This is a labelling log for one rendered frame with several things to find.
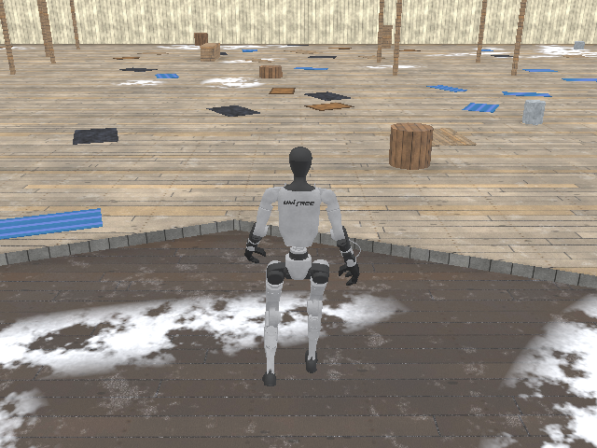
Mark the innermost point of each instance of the robot right hand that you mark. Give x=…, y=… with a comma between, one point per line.
x=353, y=271

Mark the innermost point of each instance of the robot head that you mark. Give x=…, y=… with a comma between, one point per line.
x=300, y=159

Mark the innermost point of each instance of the right robot upper arm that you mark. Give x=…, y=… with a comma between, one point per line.
x=333, y=211

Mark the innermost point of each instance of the robot left hand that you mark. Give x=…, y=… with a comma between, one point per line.
x=249, y=256

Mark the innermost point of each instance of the left robot foot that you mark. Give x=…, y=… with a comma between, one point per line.
x=269, y=379

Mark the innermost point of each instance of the left robot forearm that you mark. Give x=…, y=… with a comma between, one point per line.
x=253, y=240

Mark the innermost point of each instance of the left robot upper arm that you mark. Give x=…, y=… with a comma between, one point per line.
x=264, y=211

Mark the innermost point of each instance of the right robot forearm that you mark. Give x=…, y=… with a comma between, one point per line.
x=346, y=250

